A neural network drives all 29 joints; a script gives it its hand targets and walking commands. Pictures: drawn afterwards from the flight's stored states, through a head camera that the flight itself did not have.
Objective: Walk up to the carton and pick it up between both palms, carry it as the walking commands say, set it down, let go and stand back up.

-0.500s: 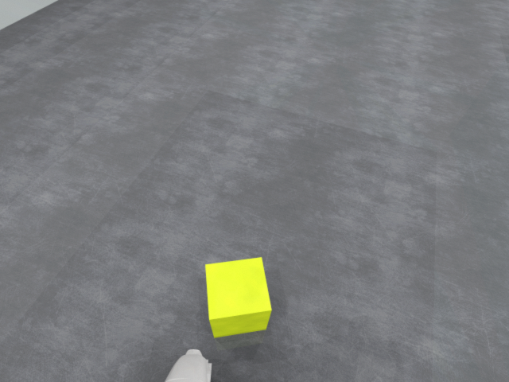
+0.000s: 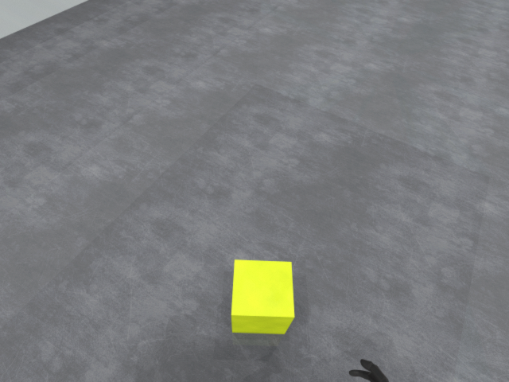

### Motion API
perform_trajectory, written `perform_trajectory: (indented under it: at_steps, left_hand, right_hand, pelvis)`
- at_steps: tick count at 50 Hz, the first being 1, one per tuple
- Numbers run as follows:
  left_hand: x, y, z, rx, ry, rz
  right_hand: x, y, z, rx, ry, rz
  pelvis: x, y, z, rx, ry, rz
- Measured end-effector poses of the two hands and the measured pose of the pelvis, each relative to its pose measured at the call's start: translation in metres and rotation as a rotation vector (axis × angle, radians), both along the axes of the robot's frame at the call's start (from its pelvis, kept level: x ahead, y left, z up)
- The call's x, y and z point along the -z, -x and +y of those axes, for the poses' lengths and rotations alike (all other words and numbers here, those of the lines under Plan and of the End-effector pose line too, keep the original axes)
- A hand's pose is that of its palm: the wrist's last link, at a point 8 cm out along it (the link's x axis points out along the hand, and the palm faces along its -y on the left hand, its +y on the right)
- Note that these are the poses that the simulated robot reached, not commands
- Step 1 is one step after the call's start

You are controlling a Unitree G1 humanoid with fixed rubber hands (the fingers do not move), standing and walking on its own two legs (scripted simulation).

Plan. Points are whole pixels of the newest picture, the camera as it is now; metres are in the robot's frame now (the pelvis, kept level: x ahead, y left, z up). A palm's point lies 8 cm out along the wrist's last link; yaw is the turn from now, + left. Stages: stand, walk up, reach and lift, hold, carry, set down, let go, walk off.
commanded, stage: walk up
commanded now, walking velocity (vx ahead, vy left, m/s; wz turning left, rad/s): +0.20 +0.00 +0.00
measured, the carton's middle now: (260, 298) +0.43 -0.02 -0.65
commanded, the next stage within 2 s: stand in 0.84 s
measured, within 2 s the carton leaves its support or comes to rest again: neither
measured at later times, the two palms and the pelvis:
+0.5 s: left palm out of the picture +0.11 +0.24 -0.13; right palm out of the picture +0.01 -0.18 -0.15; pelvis +0.06 +0.02 +0.00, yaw -1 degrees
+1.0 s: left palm out of the picture +0.03 +0.21 -0.14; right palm out of the picture +0.05 -0.22 -0.14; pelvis +0.06 +0.00 +0.01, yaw -1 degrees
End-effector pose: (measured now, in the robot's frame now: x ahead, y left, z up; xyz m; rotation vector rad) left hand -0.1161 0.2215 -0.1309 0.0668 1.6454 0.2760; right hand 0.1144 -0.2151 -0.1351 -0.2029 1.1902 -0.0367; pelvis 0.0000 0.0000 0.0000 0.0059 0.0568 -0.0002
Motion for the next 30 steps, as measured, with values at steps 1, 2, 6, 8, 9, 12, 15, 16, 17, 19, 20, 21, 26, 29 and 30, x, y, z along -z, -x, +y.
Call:
perform_trajectory:
  at_steps: [1, 2, 6, 8, 9, 12, 15, 16, 17, 19, 20, 21, 26, 29, 30]
  left_hand:
    - [0.006, -0.001, 0.003, 0.003, 0.021, 0.007]
    - [0.01, -0.006, 0.005, 0.013, 0.04, 0.007]
    - [0.017, -0.058, 0.015, 0.051, 0.072, -0.076]
    - [0.018, -0.091, 0.021, 0.083, 0.076, -0.139]
    - [0.019, -0.108, 0.024, 0.102, 0.077, -0.169]
    - [0.018, -0.154, 0.031, 0.147, 0.062, -0.242]
    - [0.016, -0.19, 0.035, 0.174, 0.037, -0.295]
    - [0.015, -0.2, 0.036, 0.181, 0.027, -0.307]
    - [0.014, -0.207, 0.036, 0.189, 0.018, -0.316]
    - [0.013, -0.218, 0.034, 0.204, -0.001, -0.325]
    - [0.013, -0.222, 0.032, 0.213, -0.011, -0.325]
    - [0.012, -0.223, 0.03, 0.218, -0.018, -0.319]
    - [0.003, -0.225, 0.016, 0.21, -0.02, -0.304]
    - [0.003, -0.223, 0.008, 0.196, -0.012, -0.307]
    - [0.004, -0.222, 0.006, 0.193, -0.007, -0.307]
  right_hand:
    - [-0.002, -0.001, 0.002, 0.002, 0.019, -0.007]
    - [-0.005, 0.0, 0.003, 0.007, 0.037, -0.013]
    - [-0.017, 0.017, 0.004, 0.049, 0.086, 0.008]
    - [-0.021, 0.028, 0.004, 0.079, 0.096, 0.03]
    - [-0.021, 0.034, 0.005, 0.096, 0.099, 0.041]
    - [-0.019, 0.053, 0.01, 0.136, 0.098, 0.093]
    - [-0.012, 0.073, 0.019, 0.165, 0.072, 0.156]
    - [-0.009, 0.08, 0.023, 0.172, 0.058, 0.18]
    - [-0.005, 0.086, 0.026, 0.181, 0.044, 0.204]
    - [0.004, 0.096, 0.03, 0.2, 0.012, 0.247]
    - [0.009, 0.099, 0.032, 0.211, -0.004, 0.263]
    - [0.013, 0.101, 0.033, 0.22, -0.018, 0.275]
    - [0.018, 0.098, 0.036, 0.224, -0.055, 0.287]
    - [0.016, 0.09, 0.031, 0.215, -0.052, 0.278]
    - [0.014, 0.085, 0.028, 0.214, -0.046, 0.269]
  pelvis:
    - [0.002, -0.003, 0.005, 0.001, -0.004, -0.009]
    - [0.002, -0.006, 0.009, 0.003, -0.008, -0.018]
    - [-0.005, -0.021, 0.022, 0.0, 0.018, -0.043]
    - [-0.008, -0.027, 0.026, 0.006, 0.027, -0.053]
    - [-0.009, -0.03, 0.028, 0.01, 0.029, -0.058]
    - [-0.01, -0.035, 0.03, 0.018, 0.033, -0.073]
    - [-0.009, -0.04, 0.028, 0.017, 0.025, -0.074]
    - [-0.008, -0.041, 0.027, 0.017, 0.018, -0.073]
    - [-0.007, -0.043, 0.026, 0.02, 0.01, -0.072]
    - [-0.003, -0.048, 0.023, 0.03, -0.006, -0.07]
    - [-0.001, -0.05, 0.02, 0.036, -0.017, -0.07]
    - [0.001, -0.052, 0.019, 0.043, -0.016, -0.071]
    - [-0.003, -0.059, 0.016, 0.018, 0.011, -0.071]
    - [-0.005, -0.062, 0.011, 0.014, 0.01, -0.068]
    - [-0.006, -0.062, 0.01, 0.015, 0.011, -0.069]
